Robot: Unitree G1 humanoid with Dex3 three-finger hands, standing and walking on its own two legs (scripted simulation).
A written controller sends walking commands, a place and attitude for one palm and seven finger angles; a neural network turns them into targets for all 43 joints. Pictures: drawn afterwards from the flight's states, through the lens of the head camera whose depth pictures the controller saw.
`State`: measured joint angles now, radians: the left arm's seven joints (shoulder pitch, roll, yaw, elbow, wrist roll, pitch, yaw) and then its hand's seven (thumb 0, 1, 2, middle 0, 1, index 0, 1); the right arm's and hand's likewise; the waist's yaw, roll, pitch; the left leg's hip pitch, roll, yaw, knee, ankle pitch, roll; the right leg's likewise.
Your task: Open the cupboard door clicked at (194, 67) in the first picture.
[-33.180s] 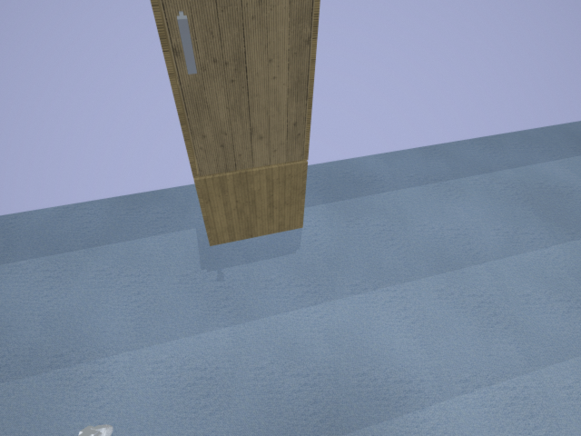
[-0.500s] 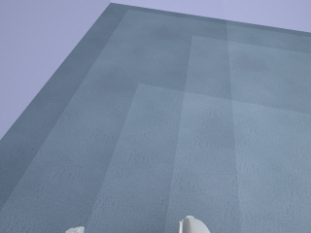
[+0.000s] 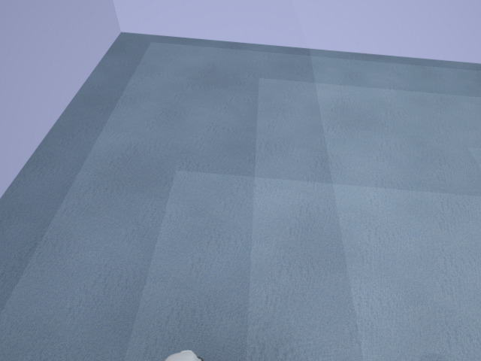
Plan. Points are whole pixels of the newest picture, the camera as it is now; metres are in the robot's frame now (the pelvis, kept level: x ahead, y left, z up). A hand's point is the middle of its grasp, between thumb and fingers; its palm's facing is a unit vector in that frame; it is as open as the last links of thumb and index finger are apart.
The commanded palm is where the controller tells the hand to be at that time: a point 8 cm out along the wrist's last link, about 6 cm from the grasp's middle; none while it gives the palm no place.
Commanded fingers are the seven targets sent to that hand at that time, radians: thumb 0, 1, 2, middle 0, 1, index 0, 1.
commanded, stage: walk to a spot facing it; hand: left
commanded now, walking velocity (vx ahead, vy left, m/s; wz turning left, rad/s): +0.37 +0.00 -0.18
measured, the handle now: out of the picture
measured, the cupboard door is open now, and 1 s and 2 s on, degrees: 42 42 42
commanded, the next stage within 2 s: turn to face it in 0.32 s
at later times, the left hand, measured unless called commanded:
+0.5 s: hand (192, 258) +0.35 +0.13 -0.17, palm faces -0.10 -0.97 -0.23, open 7.3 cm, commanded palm none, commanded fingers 0.00 0.90 0.90 -0.20 -0.30 -0.20 -0.30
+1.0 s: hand (191, 226) +0.43 +0.14 -0.17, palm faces +0.17 -0.96 -0.22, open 7.3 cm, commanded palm none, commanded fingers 0.00 0.90 0.90 -0.20 -0.30 -0.20 -0.30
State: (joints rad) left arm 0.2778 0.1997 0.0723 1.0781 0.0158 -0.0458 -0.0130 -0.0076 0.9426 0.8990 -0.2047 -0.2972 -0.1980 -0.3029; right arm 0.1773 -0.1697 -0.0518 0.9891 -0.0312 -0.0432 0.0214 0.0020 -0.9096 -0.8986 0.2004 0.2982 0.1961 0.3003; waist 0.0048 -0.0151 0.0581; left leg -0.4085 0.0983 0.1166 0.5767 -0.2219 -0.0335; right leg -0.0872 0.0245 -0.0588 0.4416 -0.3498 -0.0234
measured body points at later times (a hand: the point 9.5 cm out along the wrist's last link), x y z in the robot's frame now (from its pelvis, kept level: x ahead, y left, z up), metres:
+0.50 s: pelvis +0.23 -0.05 -0.01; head +0.27 -0.07 +0.44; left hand +0.35 +0.18 -0.15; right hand +0.13 -0.27 -0.17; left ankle +0.15 +0.10 -0.67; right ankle +0.27 -0.15 -0.73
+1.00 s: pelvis +0.36 -0.06 +0.00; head +0.41 -0.06 +0.44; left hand +0.42 +0.19 -0.15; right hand +0.46 -0.31 -0.15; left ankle +0.40 +0.05 -0.73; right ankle +0.36 -0.21 -0.69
